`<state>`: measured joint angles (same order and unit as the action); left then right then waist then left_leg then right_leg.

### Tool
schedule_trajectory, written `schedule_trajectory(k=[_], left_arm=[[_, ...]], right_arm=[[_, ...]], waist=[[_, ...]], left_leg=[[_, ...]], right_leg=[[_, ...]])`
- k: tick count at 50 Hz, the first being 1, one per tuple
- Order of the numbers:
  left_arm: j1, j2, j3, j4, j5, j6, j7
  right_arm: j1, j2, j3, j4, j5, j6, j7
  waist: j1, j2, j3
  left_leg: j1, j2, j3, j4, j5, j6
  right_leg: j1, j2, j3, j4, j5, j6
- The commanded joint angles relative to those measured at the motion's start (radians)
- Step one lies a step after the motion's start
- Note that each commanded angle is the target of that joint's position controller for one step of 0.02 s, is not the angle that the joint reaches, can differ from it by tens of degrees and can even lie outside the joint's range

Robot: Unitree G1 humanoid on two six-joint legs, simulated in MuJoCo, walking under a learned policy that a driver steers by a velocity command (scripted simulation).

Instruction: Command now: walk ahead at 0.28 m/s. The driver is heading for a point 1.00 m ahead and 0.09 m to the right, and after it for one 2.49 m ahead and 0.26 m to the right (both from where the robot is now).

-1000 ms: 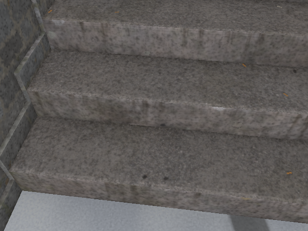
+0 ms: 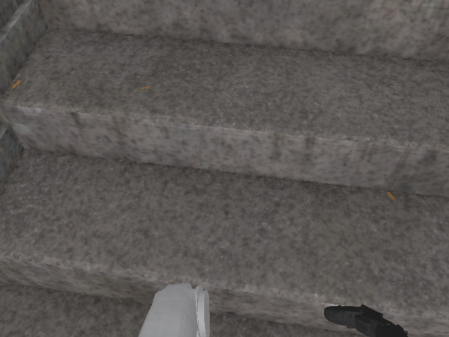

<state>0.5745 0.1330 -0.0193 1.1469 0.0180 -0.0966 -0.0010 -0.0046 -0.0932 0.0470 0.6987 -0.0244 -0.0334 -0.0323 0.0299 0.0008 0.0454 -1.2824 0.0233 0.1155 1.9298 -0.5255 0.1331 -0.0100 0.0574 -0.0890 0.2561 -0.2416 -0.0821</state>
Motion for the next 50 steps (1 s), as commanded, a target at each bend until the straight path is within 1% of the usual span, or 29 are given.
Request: schedule_trajectory(k=[1,3,4,5,6,7,8,9,10,11,13,16,20,26,30,33,36,37,38,39,40,41,42,43,44,45,46,48,50], left_arm=[[0.013,0.098,-0.007,-0.029,-0.029,0.030,0.038],[-0.051,0.217,0.016,-0.084,-0.053,-0.003,0.039],[-0.080,0.307,0.048,-0.091,-0.071,-0.013,0.032],[-0.136,0.332,0.067,-0.109,-0.092,-0.014,0.019],[-0.044,0.223,0.059,-0.134,-0.069,-0.026,-0.002],[0.032,0.166,0.057,-0.128,-0.055,-0.006,-0.027],[0.068,0.114,0.060,-0.154,-0.011,0.024,-0.031],[-0.010,0.095,0.066,-0.185,0.022,0.062,-0.020],[-0.146,0.082,0.070,-0.240,0.048,0.083,0.009],[-0.194,0.052,0.062,-0.285,0.051,0.093,0.034],[-0.169,0.021,0.048,-0.310,0.029,0.093,0.043],[-0.252,-0.038,0.014,-0.376,0.038,0.058,0.018],[-0.346,-0.007,0.015,-0.372,0.039,0.075,-0.013],[-0.543,-0.059,0.005,-0.418,0.029,0.085,0.002],[-0.715,-0.080,-0.014,-0.510,0.014,0.071,0.007],[-0.777,-0.083,-0.032,-0.570,0.002,0.083,-0.004],[-0.818,-0.079,-0.038,-0.596,-0.005,0.106,-0.016],[-0.783,-0.064,-0.039,-0.580,-0.034,0.095,-0.020],[-0.697,-0.073,-0.039,-0.547,-0.046,0.083,-0.015],[-0.615,-0.035,-0.018,-0.523,-0.049,0.080,-0.011],[-0.395,0.016,0.010,-0.463,-0.041,0.084,0.004],[-0.247,0.095,0.037,-0.434,-0.021,0.080,0.011],[-0.120,0.198,0.076,-0.381,0.009,0.074,0.023],[-0.034,0.283,0.115,-0.314,0.024,0.071,0.037],[-0.178,0.249,0.118,-0.288,-0.002,0.058,0.036],[-0.274,0.150,0.096,-0.248,-0.016,0.044,0.023],[-0.285,0.052,0.075,-0.194,-0.016,0.026,0.008],[-0.250,-0.059,0.044,-0.083,0.020,-0.003,0.003],[-0.248,-0.029,0.046,-0.070,0.020,-0.017,-0.010]], right_arm=[[-0.118,0.022,0.051,-0.161,-0.015,-0.003,0.021],[0.211,-0.046,0.027,-0.061,0.042,0.006,-0.003],[0.373,-0.107,-0.002,-0.009,0.041,0.016,-0.014],[0.472,-0.141,-0.018,0.044,0.008,0.009,-0.006],[0.517,-0.250,-0.056,0.099,-0.020,-0.005,-0.003],[0.454,-0.280,-0.067,0.114,-0.012,0.008,-0.019],[0.281,-0.245,-0.076,0.095,0.019,0.007,-0.006],[0.178,-0.170,-0.072,0.114,0.025,0.007,0.000],[0.174,-0.123,-0.066,0.169,0.019,0.008,-0.003],[0.181,-0.081,-0.057,0.200,0.010,-0.004,-0.004],[0.234,-0.046,-0.050,0.269,-0.015,-0.032,0.016],[0.401,-0.075,-0.068,0.400,0.008,-0.060,0.028],[0.465,-0.088,-0.067,0.405,0.027,-0.078,0.024],[0.619,-0.097,-0.071,0.461,0.008,-0.108,0.033],[0.655,-0.073,-0.061,0.456,-0.003,-0.114,0.032],[0.672,-0.072,-0.058,0.464,0.012,-0.110,0.013],[0.723,-0.085,-0.067,0.468,0.024,-0.087,-0.029],[0.653,-0.061,-0.050,0.429,0.050,-0.085,-0.028],[0.589,-0.080,-0.048,0.397,0.059,-0.085,-0.020],[0.640,-0.161,-0.060,0.376,0.057,-0.092,-0.013],[0.624,-0.221,-0.077,0.368,0.053,-0.106,-0.006],[0.545,-0.290,-0.106,0.347,0.077,-0.123,0.019],[0.492,-0.265,-0.119,0.295,0.081,-0.147,0.042],[0.369,-0.161,-0.120,0.205,0.055,-0.173,0.083],[0.320,-0.111,-0.118,0.130,-0.019,-0.183,0.090],[0.267,-0.048,-0.098,0.052,-0.035,-0.176,0.098],[0.215,0.008,-0.082,0.001,-0.043,-0.169,0.094],[0.193,0.107,-0.040,-0.055,-0.018,-0.117,0.073],[0.209,0.121,-0.017,-0.071,0.000,-0.068,0.062]], waist=[[-0.037,0.075,0.000],[-0.172,-0.130,-0.265],[-0.251,-0.212,-0.389],[-0.298,-0.210,-0.431],[-0.232,0.057,-0.455],[-0.159,0.257,-0.593],[-0.037,0.081,-0.495],[-0.005,-0.069,-0.278],[-0.003,-0.141,-0.061],[0.012,-0.083,-0.003],[0.046,-0.031,-0.013],[0.023,0.022,-0.049],[-0.009,-0.009,-0.064],[-0.081,0.122,0.001],[-0.096,0.079,0.082],[-0.086,0.070,0.106],[-0.108,0.076,0.088],[-0.078,0.050,0.069],[-0.018,0.062,-0.023],[0.018,0.089,-0.128],[0.133,0.167,-0.238],[0.220,0.232,-0.335],[0.249,0.142,-0.367],[0.236,-0.183,-0.334],[0.120,-0.194,-0.276],[0.019,-0.106,-0.153],[-0.009,-0.023,-0.110],[-0.089,0.053,0.003],[-0.125,0.002,0.050]], left_leg=[[0.358,0.023,0.084,-0.399,0.118,0.003],[0.924,-0.093,0.093,-0.620,0.241,-0.002],[1.019,-0.098,0.026,-0.757,0.283,0.004],[1.080,-0.114,-0.011,-1.005,0.357,0.019],[1.298,0.130,-0.417,-1.159,0.870,0.156],[1.282,0.329,-0.876,-1.471,1.278,0.300],[1.121,0.319,-0.835,-1.486,0.924,0.302],[0.935,0.287,-0.749,-1.465,0.523,0.270],[0.782,0.232,-0.626,-1.454,0.302,0.188],[0.710,0.190,-0.556,-1.468,0.259,0.150],[0.730,0.137,-0.413,-1.514,0.158,0.104],[0.924,0.106,-0.381,-1.560,-0.040,0.048],[0.961,0.142,-0.409,-1.613,-0.122,-0.010],[1.062,0.181,-0.485,-1.669,-0.197,0.028],[1.180,0.229,-0.492,-1.726,-0.179,0.053],[1.093,0.187,-0.409,-1.827,-0.125,0.037],[1.243,0.206,-0.316,-2.015,0.233,0.118],[1.184,0.162,-0.194,-2.018,0.560,0.108],[1.046,0.145,-0.074,-1.925,1.239,0.108],[1.075,0.188,-0.075,-1.764,1.783,0.129],[1.194,0.260,-0.106,-1.517,2.120,0.137],[1.226,0.254,-0.082,-1.260,2.129,0.113],[0.989,0.160,-0.102,-0.920,1.890,0.078],[0.599,-0.108,-0.182,-0.472,0.805,0.038],[0.422,-0.112,-0.382,-0.115,0.600,0.055],[0.360,-0.072,-0.311,0.063,0.657,0.054],[0.299,-0.074,-0.276,0.241,0.622,0.073],[0.130,-0.070,-0.306,0.400,0.495,0.090],[0.028,-0.069,-0.315,0.365,0.391,0.090]], right_leg=[[-0.229,-0.216,0.036,-0.220,0.908,-0.055],[-0.209,-0.245,0.031,0.018,1.703,-0.065],[-0.058,-0.277,0.059,0.196,1.786,-0.050],[0.044,-0.249,0.032,0.442,1.745,-0.017],[-0.215,-0.089,0.037,0.885,0.764,0.058],[-0.316,0.110,0.172,1.313,-0.014,0.100],[-0.361,0.030,0.268,1.451,-0.018,0.095],[-0.464,-0.017,0.190,1.476,-0.013,0.087],[-0.565,-0.057,0.173,1.445,-0.030,0.060],[-0.614,-0.057,0.199,1.519,-0.010,0.032],[-0.713,-0.038,0.203,1.574,0.025,-0.021],[-0.988,-0.063,0.200,1.640,0.094,-0.053],[-1.148,-0.128,0.092,1.620,0.243,-0.005],[-1.465,-0.136,0.042,1.945,0.173,0.001],[-1.663,-0.156,0.043,2.019,0.010,-0.021],[-1.523,-0.168,-0.007,1.768,0.003,-0.014],[-1.364,-0.184,-0.062,1.493,-0.166,-0.043],[-1.113,-0.154,-0.129,1.237,-0.189,-0.074],[-0.749,-0.072,-0.209,1.125,-0.188,-0.109],[-0.543,0.016,-0.248,1.074,-0.298,-0.106],[-0.439,0.032,-0.205,1.049,-0.325,-0.129],[-0.303,0.037,-0.120,0.890,-0.342,-0.142],[-0.139,-0.100,0.295,0.642,-0.653,-0.193],[-0.003,-0.287,0.961,0.111,-0.853,-0.277],[-0.054,-0.332,1.183,-0.079,-0.866,-0.182],[-0.212,-0.354,1.020,-0.022,-0.836,-0.156],[-0.305,-0.348,0.885,0.025,-0.691,-0.174],[-0.442,-0.284,0.528,0.096,-0.371,-0.125],[-0.451,-0.252,0.310,0.050,-0.228,-0.071]])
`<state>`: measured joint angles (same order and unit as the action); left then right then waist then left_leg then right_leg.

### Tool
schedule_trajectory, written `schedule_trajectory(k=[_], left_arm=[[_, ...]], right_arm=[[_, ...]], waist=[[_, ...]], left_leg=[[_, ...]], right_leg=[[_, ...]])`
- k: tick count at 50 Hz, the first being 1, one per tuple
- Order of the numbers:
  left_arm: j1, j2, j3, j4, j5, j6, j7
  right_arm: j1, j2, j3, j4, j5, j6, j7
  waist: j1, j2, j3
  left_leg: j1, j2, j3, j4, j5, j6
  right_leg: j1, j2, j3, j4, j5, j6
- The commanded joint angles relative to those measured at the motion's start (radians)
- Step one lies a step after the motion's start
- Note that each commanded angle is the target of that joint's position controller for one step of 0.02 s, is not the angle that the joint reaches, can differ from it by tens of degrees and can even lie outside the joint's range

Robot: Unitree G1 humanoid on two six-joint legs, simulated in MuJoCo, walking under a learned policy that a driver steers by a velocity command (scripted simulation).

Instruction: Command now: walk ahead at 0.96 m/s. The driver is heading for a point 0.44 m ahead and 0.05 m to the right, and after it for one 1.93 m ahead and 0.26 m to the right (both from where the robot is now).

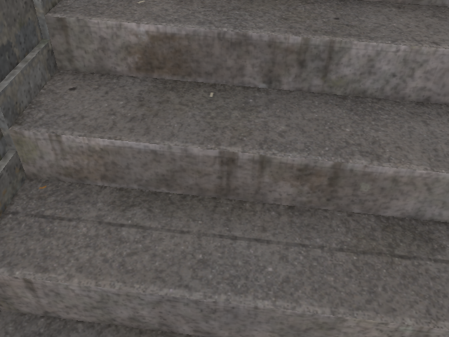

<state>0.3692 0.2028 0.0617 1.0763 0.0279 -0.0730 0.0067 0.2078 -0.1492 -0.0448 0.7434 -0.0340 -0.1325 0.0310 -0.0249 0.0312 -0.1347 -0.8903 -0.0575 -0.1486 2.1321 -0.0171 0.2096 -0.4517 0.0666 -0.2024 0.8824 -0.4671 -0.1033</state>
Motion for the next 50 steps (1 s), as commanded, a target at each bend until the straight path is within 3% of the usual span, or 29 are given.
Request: schedule_trajectory(k=[1,6,8,9,10,11,12,13,14,15,17,19,23,26,28,29,31,32,33,34,35,37,39,42,45,46,47,49,50], left_arm=[[-0.066,-0.079,-0.039,0.003,0.013,-0.060,-0.031],[0.158,0.004,-0.053,0.052,-0.038,-0.090,-0.024],[0.209,0.014,-0.055,0.037,-0.076,-0.063,0.017],[0.231,0.048,-0.052,-0.011,-0.102,-0.078,0.025],[0.223,0.181,-0.023,-0.045,-0.107,-0.093,0.035],[0.169,0.324,0.028,-0.106,-0.073,-0.109,0.031],[0.096,0.322,0.050,-0.139,-0.066,-0.116,0.006],[0.058,0.268,0.058,-0.171,-0.048,-0.133,-0.009],[0.016,0.077,0.034,-0.271,-0.055,-0.153,-0.054],[-0.001,0.021,0.030,-0.317,-0.012,-0.167,-0.061],[-0.160,-0.115,-0.025,-0.445,0.029,-0.147,-0.050],[-0.188,-0.258,-0.093,-0.493,0.031,-0.085,-0.032],[-0.377,-0.215,-0.115,-0.589,-0.028,-0.025,0.014],[-0.582,-0.215,-0.156,-0.715,-0.036,-0.008,0.037],[-0.420,-0.121,-0.145,-0.631,-0.054,-0.019,0.004],[-0.314,-0.092,-0.126,-0.592,-0.055,-0.019,0.004],[-0.040,0.027,-0.058,-0.520,-0.035,0.015,0.004],[-0.029,0.091,-0.038,-0.511,-0.015,0.018,0.006],[0.019,0.214,0.014,-0.466,0.027,-0.003,0.000],[-0.012,0.238,0.043,-0.397,0.015,0.011,0.006],[-0.096,0.163,0.035,-0.388,-0.007,-0.002,-0.010],[-0.065,0.004,-0.001,-0.229,-0.004,-0.026,-0.015],[0.028,-0.083,-0.019,-0.126,0.012,-0.043,-0.023],[-0.002,-0.063,-0.036,-0.089,0.011,-0.084,-0.030],[0.089,0.012,-0.040,-0.019,-0.048,-0.088,-0.013],[0.012,0.038,-0.034,-0.056,-0.070,-0.074,0.005],[0.049,0.064,-0.037,-0.107,-0.130,-0.091,0.021],[0.000,0.383,0.055,-0.178,-0.103,-0.134,0.015],[-0.052,0.396,0.082,-0.205,-0.095,-0.134,0.000]], right_arm=[[-0.089,0.165,0.082,-0.156,0.018,0.048,-0.009],[-0.409,0.136,0.123,-0.318,0.029,0.062,-0.057],[-0.398,0.089,0.130,-0.310,0.037,0.067,-0.030],[-0.364,0.070,0.117,-0.263,0.047,0.056,-0.017],[-0.220,0.038,0.098,-0.225,0.054,0.067,-0.028],[-0.068,-0.025,0.060,-0.211,0.055,0.087,-0.035],[0.033,-0.098,0.039,-0.182,0.043,0.090,-0.032],[0.124,-0.206,-0.012,-0.140,0.014,0.086,-0.029],[0.179,-0.300,-0.050,-0.048,-0.013,0.079,-0.036],[0.088,-0.234,-0.058,-0.020,0.000,0.084,-0.041],[0.062,-0.068,-0.020,0.108,0.027,0.051,-0.031],[0.186,0.039,0.001,0.242,-0.011,0.020,-0.028],[0.174,0.015,0.026,0.292,-0.015,-0.014,-0.013],[0.272,-0.061,0.036,0.350,0.040,-0.020,-0.023],[0.205,-0.080,0.044,0.271,0.113,-0.021,-0.057],[0.277,-0.195,0.020,0.254,0.128,-0.047,-0.059],[0.169,-0.435,-0.067,0.167,0.101,-0.064,-0.052],[0.144,-0.382,-0.074,0.136,0.066,-0.064,-0.026],[0.103,-0.228,-0.062,0.062,0.033,-0.079,-0.008],[0.147,-0.095,-0.053,-0.017,0.032,-0.082,0.014],[0.129,0.000,-0.022,-0.095,-0.009,-0.069,0.009],[-0.045,0.118,0.029,-0.192,-0.031,-0.032,-0.010],[-0.071,0.176,0.075,-0.219,-0.017,0.029,-0.029],[-0.237,0.145,0.089,-0.291,0.023,0.065,-0.058],[-0.368,0.109,0.115,-0.395,0.027,0.065,-0.079],[-0.314,0.064,0.122,-0.372,0.043,0.061,-0.062],[-0.224,-0.003,0.093,-0.273,0.046,0.056,-0.036],[0.095,-0.079,0.041,-0.205,0.045,0.074,-0.050],[0.178,-0.147,0.014,-0.185,0.033,0.083,-0.037]], waist=[[-0.085,-0.012,0.284],[-0.025,0.007,0.317],[0.001,0.017,0.159],[-0.005,0.023,0.006],[-0.075,-0.079,-0.198],[-0.162,-0.245,-0.260],[-0.217,-0.275,-0.283],[-0.227,-0.251,-0.320],[-0.167,0.149,-0.310],[-0.121,0.139,-0.253],[-0.014,-0.114,0.016],[0.045,-0.118,0.144],[0.079,-0.017,0.291],[0.090,-0.020,0.309],[0.135,-0.118,0.100],[0.154,-0.061,-0.058],[0.302,0.162,-0.285],[0.312,0.161,-0.274],[0.264,-0.069,-0.237],[0.176,-0.316,-0.269],[0.080,-0.119,-0.182],[0.027,0.040,0.116],[-0.004,-0.003,0.210],[-0.044,-0.052,0.324],[-0.081,-0.036,0.324],[-0.114,0.030,0.235],[-0.099,0.096,-0.017],[-0.252,-0.161,-0.291],[-0.294,-0.196,-0.341]], left_leg=[[-0.365,0.014,-0.032,0.096,-0.184,0.007],[-0.441,0.089,0.230,-0.185,-0.363,-0.026],[0.142,0.092,0.411,-0.674,-0.266,-0.042],[0.430,-0.004,0.490,-0.758,-0.259,-0.046],[0.626,-0.074,0.443,-0.775,-0.302,-0.054],[0.542,-0.061,0.396,-0.914,-0.472,-0.055],[0.560,-0.052,0.295,-1.096,-0.508,-0.021],[0.681,0.009,0.087,-1.235,-0.643,0.002],[0.868,0.252,-0.521,-1.614,-0.829,0.146],[0.863,0.309,-0.860,-1.869,-0.826,0.141],[0.685,0.310,-0.564,-1.767,-0.682,0.074],[0.603,0.228,-0.218,-1.729,-0.335,0.008],[0.417,0.226,0.009,-1.954,-0.199,-0.053],[0.394,0.217,0.110,-2.158,-0.189,-0.063],[0.127,0.135,0.221,-2.205,0.509,-0.014],[0.241,0.182,0.217,-2.065,1.097,0.018],[0.746,0.272,0.175,-1.579,1.696,0.016],[0.783,0.267,0.147,-1.281,1.618,-0.017],[0.550,0.084,0.086,-0.833,0.624,-0.066],[0.178,-0.115,-0.042,-0.290,0.016,-0.095],[-0.016,-0.065,-0.087,0.000,0.005,-0.083],[-0.274,-0.026,-0.056,0.130,-0.105,-0.026],[-0.441,-0.020,-0.048,0.258,-0.265,-0.010],[-0.420,-0.025,0.074,0.108,-0.416,-0.054],[-0.371,0.087,0.191,-0.260,-0.509,-0.045],[0.155,0.094,0.330,-0.650,-0.334,-0.068],[0.634,-0.029,0.417,-0.726,-0.180,-0.076],[0.723,-0.025,0.356,-0.861,-0.274,-0.079],[0.705,-0.049,0.312,-1.079,-0.379,-0.069]], right_leg=[[-0.105,-0.237,0.352,-0.625,0.011,-0.024],[0.002,-0.213,0.213,-0.856,0.296,-0.014],[-0.058,-0.157,0.120,-0.993,0.645,-0.042],[-0.017,-0.185,0.119,-0.865,1.344,-0.068],[0.116,-0.220,0.108,-0.656,1.870,-0.099],[0.372,-0.289,0.139,-0.452,2.154,-0.118],[0.493,-0.344,0.190,-0.201,2.171,-0.110],[0.415,-0.278,0.211,0.077,1.876,-0.096],[-0.051,0.005,0.277,0.576,0.792,-0.039],[-0.311,0.062,0.408,1.055,0.496,-0.038],[-0.576,-0.007,0.382,1.287,0.463,-0.079],[-0.760,-0.001,0.401,1.440,0.334,-0.109],[-0.876,-0.003,0.279,1.373,0.054,-0.081],[-0.845,-0.112,0.125,1.085,-0.008,-0.072],[0.066,-0.068,-0.042,0.558,0.242,-0.038],[0.283,0.009,-0.061,0.550,0.211,-0.039],[0.210,0.020,0.020,0.306,0.035,-0.047],[0.242,0.029,0.111,0.107,-0.075,-0.079],[0.348,-0.167,0.534,-0.139,0.016,-0.171],[0.473,-0.339,1.167,-0.524,0.102,-0.262],[0.415,-0.356,1.148,-0.538,-0.106,-0.239],[0.218,-0.300,0.805,-0.486,-0.084,-0.160],[0.187,-0.247,0.508,-0.496,0.122,-0.081],[-0.047,-0.227,0.301,-0.709,0.333,-0.053],[-0.015,-0.215,0.181,-0.888,0.467,-0.032],[-0.251,-0.156,0.087,-1.005,0.616,-0.048],[-0.257,-0.117,0.109,-0.882,1.281,-0.087],[0.188,-0.269,0.163,-0.491,2.049,-0.122],[0.375,-0.282,0.196,-0.235,2.088,-0.102]])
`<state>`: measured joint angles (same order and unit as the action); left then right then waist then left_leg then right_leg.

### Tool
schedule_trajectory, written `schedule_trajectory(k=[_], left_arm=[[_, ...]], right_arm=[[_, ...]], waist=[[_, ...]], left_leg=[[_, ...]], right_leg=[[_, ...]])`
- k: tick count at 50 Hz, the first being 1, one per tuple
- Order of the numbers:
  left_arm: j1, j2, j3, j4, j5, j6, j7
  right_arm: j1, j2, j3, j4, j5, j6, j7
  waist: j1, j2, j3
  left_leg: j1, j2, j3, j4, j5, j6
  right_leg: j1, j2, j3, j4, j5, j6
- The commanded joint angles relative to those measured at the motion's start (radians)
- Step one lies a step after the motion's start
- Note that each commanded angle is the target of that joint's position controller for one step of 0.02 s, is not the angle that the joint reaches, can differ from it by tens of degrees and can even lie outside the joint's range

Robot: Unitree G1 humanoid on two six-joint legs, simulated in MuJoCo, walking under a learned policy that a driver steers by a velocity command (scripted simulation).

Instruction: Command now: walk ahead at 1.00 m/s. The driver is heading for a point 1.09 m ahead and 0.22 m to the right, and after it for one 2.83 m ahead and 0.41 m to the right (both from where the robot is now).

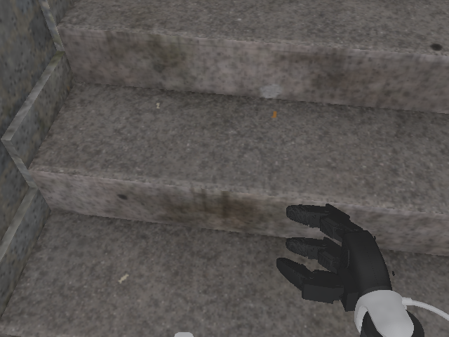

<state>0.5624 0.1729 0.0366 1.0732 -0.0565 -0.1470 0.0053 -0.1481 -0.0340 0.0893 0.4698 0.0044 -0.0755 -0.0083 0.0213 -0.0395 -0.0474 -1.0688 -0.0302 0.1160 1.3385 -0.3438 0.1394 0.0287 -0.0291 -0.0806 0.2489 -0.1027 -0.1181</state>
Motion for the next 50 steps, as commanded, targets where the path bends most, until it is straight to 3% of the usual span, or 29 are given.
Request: schedule_trajectory(k=[1,2,3,5,7,10,13,15,16,18,19,20,21,22,23,24,25,29,32,34,36,37,38,39,40,42,43,45,50], left_arm=[[-0.239,0.352,0.113,-0.228,0.031,-0.065,-0.012],[-0.223,0.138,0.082,-0.295,0.039,-0.077,-0.052],[-0.164,0.051,0.059,-0.376,0.081,-0.068,-0.055],[-0.386,-0.086,0.002,-0.528,0.134,-0.031,-0.033],[-0.407,-0.168,-0.052,-0.560,0.127,0.019,-0.019],[-0.563,-0.159,-0.072,-0.627,0.065,0.056,0.015],[-0.741,-0.148,-0.105,-0.735,0.067,0.079,0.037],[-0.617,-0.056,-0.087,-0.666,0.041,0.085,0.012],[-0.516,-0.029,-0.065,-0.608,0.029,0.084,0.007],[-0.264,0.047,-0.003,-0.539,0.058,0.116,0.030],[-0.223,0.100,0.013,-0.537,0.070,0.122,0.026],[-0.201,0.189,0.050,-0.523,0.076,0.099,0.018],[-0.184,0.286,0.089,-0.423,0.087,0.091,-0.003],[-0.297,0.238,0.086,-0.424,0.099,0.087,-0.010],[-0.347,0.132,0.058,-0.383,0.080,0.073,-0.016],[-0.328,0.057,0.034,-0.303,0.071,0.067,-0.014],[-0.250,-0.002,0.020,-0.231,0.082,0.053,-0.021],[-0.243,0.021,-0.001,-0.141,0.107,-0.003,-0.029],[-0.140,0.075,-0.004,-0.059,0.043,-0.003,-0.012],[-0.166,0.159,0.013,-0.153,-0.012,-0.014,0.014],[-0.203,0.413,0.099,-0.195,-0.010,-0.060,0.002],[-0.275,0.385,0.113,-0.236,0.003,-0.069,-0.015],[-0.318,0.242,0.098,-0.281,0.037,-0.082,-0.050],[-0.225,0.124,0.086,-0.344,0.038,-0.082,-0.077],[-0.216,0.022,0.058,-0.409,0.075,-0.063,-0.075],[-0.346,-0.080,0.015,-0.485,0.121,-0.016,-0.058],[-0.400,-0.153,-0.020,-0.513,0.137,0.018,-0.042],[-0.445,-0.130,-0.030,-0.518,0.091,0.062,-0.040],[-0.609,-0.144,-0.055,-0.668,0.077,0.163,0.020]], right_arm=[[0.543,-0.345,-0.155,0.116,-0.023,0.020,0.010],[0.529,-0.431,-0.188,0.195,-0.043,0.016,0.003],[0.431,-0.383,-0.198,0.184,-0.035,0.015,0.003],[0.440,-0.244,-0.168,0.329,-0.012,-0.019,0.018],[0.546,-0.164,-0.154,0.449,-0.048,-0.033,0.028],[0.530,-0.131,-0.126,0.489,-0.048,-0.052,0.033],[0.551,-0.199,-0.115,0.521,-0.009,-0.064,0.031],[0.466,-0.200,-0.105,0.455,0.048,-0.067,-0.016],[0.533,-0.330,-0.135,0.424,0.072,-0.091,-0.022],[0.511,-0.577,-0.229,0.380,0.063,-0.117,-0.005],[0.464,-0.554,-0.242,0.353,0.053,-0.115,0.013],[0.394,-0.473,-0.240,0.306,0.029,-0.130,0.031],[0.360,-0.227,-0.199,0.211,0.007,-0.137,0.041],[0.546,-0.107,-0.165,0.164,-0.032,-0.124,0.042],[0.461,-0.093,-0.152,0.113,-0.052,-0.107,0.042],[0.369,-0.036,-0.124,0.067,-0.071,-0.088,0.030],[0.310,0.009,-0.085,0.034,-0.089,-0.059,0.014],[0.116,-0.013,-0.057,-0.049,-0.023,0.015,-0.023],[-0.013,-0.049,-0.039,-0.132,-0.020,0.017,-0.044],[0.169,-0.131,-0.057,-0.032,0.003,0.006,-0.019],[0.505,-0.199,-0.124,0.031,0.004,0.029,-0.044],[0.577,-0.278,-0.154,0.053,-0.021,0.036,-0.040],[0.566,-0.388,-0.188,0.076,-0.045,0.032,-0.027],[0.475,-0.408,-0.203,0.126,-0.057,0.039,-0.039],[0.374,-0.337,-0.200,0.137,-0.039,0.027,-0.022],[0.362,-0.181,-0.158,0.280,-0.005,-0.020,0.004],[0.441,-0.142,-0.154,0.351,-0.026,-0.049,0.005],[0.520,-0.114,-0.132,0.425,-0.058,-0.084,0.006],[0.507,-0.209,-0.117,0.487,-0.030,-0.106,0.004]], waist=[[-0.320,-0.076,-0.409],[-0.227,0.319,-0.347],[-0.130,0.202,-0.387],[-0.050,-0.020,-0.045],[-0.020,0.026,0.047],[0.034,0.078,0.188],[0.079,0.043,0.248],[0.126,-0.014,0.081],[0.128,0.021,-0.110],[0.247,0.194,-0.358],[0.279,0.204,-0.363],[0.291,0.134,-0.347],[0.197,-0.224,-0.294],[0.032,-0.109,-0.352],[-0.003,-0.010,-0.220],[-0.034,0.072,0.012],[-0.033,0.080,0.082],[-0.104,0.002,0.242],[-0.124,0.030,0.228],[-0.150,0.130,-0.102],[-0.322,-0.104,-0.370],[-0.368,-0.076,-0.418],[-0.328,0.140,-0.388],[-0.209,0.442,-0.446],[-0.102,0.203,-0.335],[-0.026,-0.028,-0.030],[-0.014,-0.043,0.044],[-0.038,0.056,0.096],[0.124,0.038,0.204]], left_leg=[[0.926,-0.079,-0.106,-0.482,-0.134,0.051],[1.072,0.202,-0.722,-0.819,0.025,0.201],[1.046,0.298,-1.064,-0.988,-0.173,0.212],[0.863,0.256,-0.823,-0.963,-0.281,0.161],[0.873,0.186,-0.499,-0.939,-0.055,0.086],[0.696,0.214,-0.338,-1.112,0.001,0.035],[0.539,0.176,-0.187,-1.328,0.041,-0.005],[0.239,0.085,-0.042,-1.432,0.696,0.030],[0.339,0.117,-0.056,-1.312,1.254,0.064],[0.848,0.232,-0.098,-0.903,1.936,0.071],[0.936,0.225,-0.112,-0.630,2.002,0.039],[0.848,0.125,-0.166,-0.195,1.581,0.012],[0.412,-0.196,-0.275,0.411,0.260,-0.057],[0.198,-0.156,-0.435,0.759,0.232,-0.028],[0.092,-0.093,-0.332,0.875,0.233,-0.012],[-0.054,-0.065,-0.311,0.883,0.171,0.007],[-0.171,-0.061,-0.319,0.962,0.098,0.033],[-0.163,-0.061,-0.184,0.842,-0.141,0.010],[-0.064,0.039,-0.026,0.411,-0.207,0.025],[0.827,-0.064,0.143,0.028,0.018,-0.018],[0.941,-0.064,0.039,-0.177,-0.060,-0.017],[1.003,-0.062,-0.069,-0.364,-0.100,-0.001],[1.009,0.116,-0.444,-0.703,-0.231,0.067],[1.112,0.312,-1.041,-1.025,-0.311,0.151],[1.027,0.355,-1.031,-1.025,-0.460,0.114],[0.822,0.311,-0.699,-0.914,-0.360,0.055],[0.819,0.269,-0.520,-0.910,-0.136,0.022],[0.931,0.292,-0.311,-0.983,0.173,-0.014],[0.695,0.223,-0.023,-1.185,0.049,-0.157]], right_leg=[[-0.125,-0.101,0.110,0.761,1.432,-0.053],[-0.566,0.201,0.191,1.364,0.107,0.021],[-0.761,0.199,0.345,1.760,0.032,0.014],[-1.096,0.120,0.238,1.971,-0.010,-0.027],[-1.312,0.118,0.229,2.152,-0.160,-0.072],[-1.423,0.097,0.209,2.134,-0.382,-0.061],[-1.353,-0.002,0.041,1.791,-0.402,-0.035],[-0.506,0.018,-0.124,1.299,-0.127,-0.017],[-0.210,0.093,-0.163,1.226,-0.072,-0.013],[-0.211,0.118,-0.145,1.044,-0.303,-0.012],[-0.180,0.156,-0.119,0.814,-0.383,-0.019],[-0.120,0.099,0.097,0.584,-0.345,-0.090],[0.004,-0.176,0.676,0.297,0.083,-0.202],[-0.010,-0.290,0.970,0.117,-0.128,-0.217],[-0.114,-0.267,0.945,0.097,-0.499,-0.226],[-0.243,-0.239,0.758,0.098,-0.494,-0.179],[-0.250,-0.186,0.574,0.128,-0.356,-0.125],[-0.555,-0.149,0.198,-0.093,-0.032,-0.039],[-0.512,-0.102,0.042,-0.276,0.223,-0.023],[-0.684,-0.048,0.010,-0.216,1.023,-0.106],[-0.271,-0.173,0.095,0.206,1.595,-0.123],[-0.224,-0.154,0.128,0.508,1.611,-0.064],[-0.325,0.018,0.175,0.952,0.796,-0.002],[-0.688,0.224,0.355,1.520,0.146,0.022],[-0.859,0.175,0.381,1.786,0.137,0.016],[-1.081,0.106,0.268,1.885,0.095,-0.033],[-1.197,0.084,0.276,1.991,0.015,-0.058],[-1.386,0.107,0.224,2.150,-0.194,-0.062],[-1.433,0.072,0.163,1.954,-0.270,-0.080]])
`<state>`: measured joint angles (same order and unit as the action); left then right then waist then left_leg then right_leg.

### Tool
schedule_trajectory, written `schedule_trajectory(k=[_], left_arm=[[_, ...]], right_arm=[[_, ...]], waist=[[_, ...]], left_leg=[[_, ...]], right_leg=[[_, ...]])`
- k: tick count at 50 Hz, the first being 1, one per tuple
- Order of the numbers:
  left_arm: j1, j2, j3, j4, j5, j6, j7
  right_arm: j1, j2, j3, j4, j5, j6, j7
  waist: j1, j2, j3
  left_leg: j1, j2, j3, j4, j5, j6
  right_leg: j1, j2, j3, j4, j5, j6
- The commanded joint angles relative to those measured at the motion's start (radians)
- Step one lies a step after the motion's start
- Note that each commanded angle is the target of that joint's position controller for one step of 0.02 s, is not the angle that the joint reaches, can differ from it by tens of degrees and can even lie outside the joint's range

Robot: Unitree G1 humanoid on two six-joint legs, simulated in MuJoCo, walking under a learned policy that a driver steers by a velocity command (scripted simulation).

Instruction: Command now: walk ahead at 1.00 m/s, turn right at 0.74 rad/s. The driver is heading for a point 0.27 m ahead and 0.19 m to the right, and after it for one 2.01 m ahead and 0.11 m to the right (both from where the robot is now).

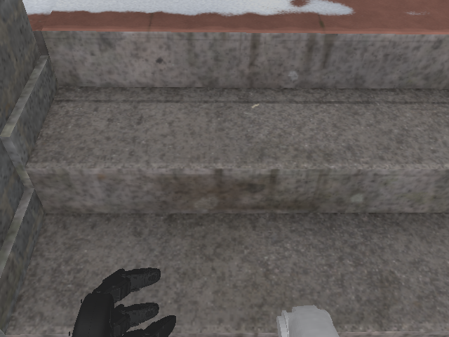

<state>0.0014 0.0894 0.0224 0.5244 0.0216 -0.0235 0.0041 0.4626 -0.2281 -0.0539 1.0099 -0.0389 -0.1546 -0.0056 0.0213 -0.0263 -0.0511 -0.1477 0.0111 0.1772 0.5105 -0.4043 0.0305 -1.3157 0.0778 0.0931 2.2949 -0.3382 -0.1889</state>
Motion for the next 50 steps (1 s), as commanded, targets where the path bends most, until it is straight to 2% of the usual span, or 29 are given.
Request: schedule_trajectory(k=[1,4,6,7,8,9,10,11,12,14,16,18,20,22,24,25,26,27,28,30,31,34,36,40,44,47,48,49,50], left_arm=[[-0.165,-0.048,-0.048,-0.148,-0.004,0.045,0.022],[-0.017,0.099,-0.017,-0.042,0.002,0.054,-0.016],[0.254,0.179,0.024,0.030,-0.014,0.089,0.000],[0.367,0.252,0.037,0.034,0.005,0.071,-0.004],[0.387,0.320,0.075,0.041,-0.005,0.043,-0.014],[0.145,0.314,0.091,0.059,-0.029,0.011,-0.031],[0.087,0.362,0.106,0.046,0.009,0.032,-0.016],[0.171,0.357,0.115,0.084,0.002,0.031,0.008],[0.254,0.272,0.084,0.160,0.012,0.017,0.023],[0.338,0.245,0.071,0.254,0.028,-0.008,0.026],[0.375,0.211,0.043,0.310,0.020,-0.033,0.010],[0.529,0.225,0.037,0.386,0.022,-0.060,0.002],[0.486,0.254,0.040,0.398,0.003,-0.066,0.011],[0.321,0.306,0.074,0.293,0.002,-0.035,0.022],[0.164,0.426,0.127,0.222,-0.021,-0.042,0.017],[0.077,0.484,0.162,0.181,-0.036,-0.063,0.009],[0.071,0.366,0.153,0.137,-0.019,-0.081,-0.022],[0.051,0.222,0.092,0.108,0.068,-0.097,-0.041],[0.205,0.268,0.109,0.103,0.054,-0.069,-0.065],[0.316,0.217,0.086,0.138,0.053,-0.004,-0.050],[0.324,0.167,0.059,0.168,0.068,0.037,-0.049],[0.274,0.060,0.006,0.148,0.034,0.074,-0.023],[0.297,0.101,0.005,0.152,0.028,0.060,-0.032],[0.097,0.109,-0.012,0.073,0.007,0.038,-0.024],[0.075,0.099,-0.007,0.026,-0.012,0.032,0.028],[0.201,0.110,0.008,0.067,-0.019,-0.001,0.061],[0.229,0.143,0.017,0.087,-0.006,-0.014,0.061],[0.282,0.201,0.027,0.079,-0.007,-0.016,0.055],[0.314,0.268,0.046,0.049,-0.006,-0.007,0.034]], right_arm=[[-0.086,0.006,0.035,-0.040,0.040,-0.022,-0.006],[-0.120,-0.171,0.000,-0.138,0.103,0.001,-0.059],[-0.150,-0.347,-0.061,-0.205,0.126,-0.025,-0.079],[-0.203,-0.349,-0.074,-0.249,0.132,-0.029,-0.058],[-0.226,-0.339,-0.087,-0.289,0.124,-0.025,-0.019],[-0.293,-0.111,-0.047,-0.341,0.052,-0.022,0.024],[-0.270,-0.067,-0.035,-0.489,0.004,-0.027,0.053],[-0.331,-0.031,-0.009,-0.533,-0.029,-0.029,0.042],[-0.378,0.026,0.024,-0.558,-0.042,-0.028,0.039],[-0.455,0.122,0.084,-0.607,-0.048,0.000,-0.002],[-0.434,0.083,0.092,-0.592,-0.040,0.050,-0.026],[-0.636,0.126,0.112,-0.693,-0.046,0.072,-0.063],[-0.789,0.151,0.141,-0.809,-0.063,0.071,-0.069],[-0.613,0.085,0.118,-0.778,-0.018,0.084,-0.061],[-0.325,0.005,0.070,-0.706,0.037,0.134,-0.102],[-0.131,-0.045,0.042,-0.623,0.025,0.149,-0.112],[-0.036,-0.103,0.009,-0.550,0.024,0.123,-0.103],[-0.035,-0.093,0.011,-0.473,0.060,0.128,-0.095],[-0.141,-0.063,0.013,-0.507,0.036,0.111,-0.088],[-0.356,0.030,0.009,-0.465,0.053,0.069,-0.076],[-0.352,0.091,0.023,-0.408,0.043,0.077,-0.071],[-0.225,0.123,0.021,-0.245,0.022,0.073,-0.040],[-0.200,0.077,0.014,-0.229,0.021,0.067,-0.010],[-0.207,-0.082,-0.025,-0.305,0.011,0.068,-0.044],[-0.154,-0.086,-0.043,-0.330,0.021,0.095,-0.046],[-0.228,-0.109,-0.072,-0.387,0.033,0.119,-0.047],[-0.194,-0.050,-0.068,-0.386,0.042,0.125,-0.035],[-0.092,0.002,-0.068,-0.389,0.043,0.127,-0.026],[0.070,0.018,-0.061,-0.396,0.030,0.134,-0.034]], waist=[[0.101,0.032,0.265],[0.146,0.064,-0.069],[0.240,0.207,-0.298],[0.279,0.239,-0.365],[0.300,0.213,-0.360],[0.151,0.001,-0.186],[0.049,-0.254,-0.278],[0.064,-0.065,-0.337],[0.034,0.023,-0.245],[0.004,0.103,-0.001],[-0.040,0.125,0.121],[0.049,-0.007,0.161],[0.017,0.050,0.185],[-0.069,0.128,-0.002],[-0.223,-0.115,-0.280],[-0.310,-0.103,-0.399],[-0.322,0.314,-0.476],[-0.246,0.332,-0.322],[-0.124,0.252,-0.480],[0.053,0.161,-0.271],[0.069,0.034,-0.155],[0.104,0.017,0.047],[0.125,0.038,-0.001],[0.039,0.088,-0.043],[-0.005,0.214,-0.052],[0.056,0.213,-0.053],[0.046,0.119,-0.054],[0.028,-0.139,-0.109],[-0.039,-0.235,-0.261]], left_leg=[[-0.347,0.149,-0.008,-0.465,0.234,-0.062],[-0.362,0.127,0.114,-0.445,1.473,0.037],[0.065,0.252,0.050,-0.082,2.185,0.056],[0.189,0.281,0.007,0.184,2.302,0.060],[0.150,0.212,-0.031,0.570,2.101,0.080],[-0.215,0.028,-0.142,0.975,0.622,0.046],[-0.709,-0.150,-0.227,1.558,0.241,-0.018],[-0.875,-0.123,-0.296,1.812,0.214,0.008],[-0.907,-0.103,-0.293,1.809,0.211,0.024],[-1.094,-0.075,-0.268,1.900,0.033,0.034],[-1.134,-0.033,-0.222,1.778,-0.059,0.044],[-1.322,-0.021,-0.166,1.975,-0.324,0.038],[-1.128,0.024,-0.161,1.541,-0.324,0.050],[-0.333,-0.027,-0.017,1.003,-0.029,0.017],[0.223,-0.028,-0.211,0.715,0.198,0.021],[0.321,-0.025,-0.355,0.434,0.110,0.046],[0.467,0.230,-0.621,0.162,0.382,0.162],[0.365,0.206,-0.459,0.268,1.120,0.138],[0.318,0.337,-0.700,0.171,1.371,0.230],[0.096,0.317,-0.725,0.095,0.807,0.266],[-0.011,0.242,-0.655,0.078,0.481,0.232],[-0.225,0.149,-0.435,0.026,0.474,0.171],[-0.232,0.121,-0.345,-0.007,0.785,0.190],[-0.182,0.127,-0.333,-0.059,1.174,0.160],[-0.152,0.107,-0.365,-0.077,1.009,0.143],[-0.190,0.067,-0.443,0.035,0.692,0.117],[-0.258,0.006,-0.410,0.189,0.382,0.090],[-0.452,-0.102,-0.283,0.490,-0.137,0.050],[-0.515,-0.080,-0.246,0.869,-0.321,0.043]], right_leg=[[0.017,-0.021,-0.086,-0.289,-0.026,-0.018],[0.818,0.050,-0.376,-0.745,0.130,0.012],[0.860,0.063,-0.323,-0.901,-0.035,-0.014],[0.917,0.078,-0.262,-1.071,-0.164,-0.029],[1.059,0.133,-0.137,-1.391,-0.172,-0.027],[1.052,0.084,0.175,-1.635,-0.009,-0.101],[1.308,-0.137,0.786,-1.851,0.590,-0.257],[1.400,-0.215,0.841,-1.907,0.471,-0.235],[1.310,-0.173,0.762,-1.921,0.337,-0.206],[1.173,-0.116,0.533,-1.894,0.424,-0.159],[1.039,-0.060,0.319,-1.901,0.569,-0.055],[1.073,-0.093,0.338,-1.952,0.671,-0.043],[0.907,-0.045,0.272,-2.086,0.678,0.013],[0.571,-0.024,0.193,-2.158,1.142,0.012],[0.599,-0.034,0.305,-1.862,1.501,0.071],[0.735,-0.032,0.307,-1.622,1.501,0.133],[0.695,0.146,0.186,-1.057,0.074,0.252],[0.568,0.081,0.087,-0.689,-0.161,0.201],[0.529,0.129,0.172,-0.465,-0.102,0.200],[0.461,0.060,0.132,-0.385,0.015,0.190],[0.418,0.049,0.125,-0.370,0.004,0.188],[0.381,0.039,0.128,-0.483,0.028,0.177],[0.469,0.005,-0.031,-0.651,0.051,0.205],[0.708,-0.042,-0.116,-1.157,0.115,0.227],[0.903,-0.011,-0.130,-1.451,0.195,0.201],[1.084,-0.004,-0.121,-1.782,0.302,0.212],[1.175,-0.089,-0.061,-1.885,0.378,0.201],[1.356,-0.331,0.175,-1.873,0.676,0.144],[1.399,-0.551,0.322,-1.850,0.628,0.071]])
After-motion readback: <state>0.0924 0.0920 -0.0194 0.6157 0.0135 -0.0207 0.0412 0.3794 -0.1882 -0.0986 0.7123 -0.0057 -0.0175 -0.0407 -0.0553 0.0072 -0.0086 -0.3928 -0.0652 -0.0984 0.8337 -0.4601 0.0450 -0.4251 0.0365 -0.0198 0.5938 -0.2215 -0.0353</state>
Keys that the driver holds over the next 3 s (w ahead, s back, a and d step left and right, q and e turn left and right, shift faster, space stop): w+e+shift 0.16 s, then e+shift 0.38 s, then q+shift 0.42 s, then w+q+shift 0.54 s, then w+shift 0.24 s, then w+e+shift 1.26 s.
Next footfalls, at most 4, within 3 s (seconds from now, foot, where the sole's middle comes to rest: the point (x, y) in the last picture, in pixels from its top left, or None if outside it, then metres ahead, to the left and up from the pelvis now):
0.16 right None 0.28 -0.07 -0.60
0.48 left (241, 249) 0.62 0.00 -0.42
0.96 right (331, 251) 0.62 -0.22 -0.42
1.58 left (173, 131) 0.86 0.18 -0.25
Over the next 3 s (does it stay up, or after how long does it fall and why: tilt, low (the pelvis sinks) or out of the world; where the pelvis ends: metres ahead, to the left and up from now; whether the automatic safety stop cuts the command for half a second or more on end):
stays up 1.46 0.20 0.66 its command is cut before an obstacle after 1.7 s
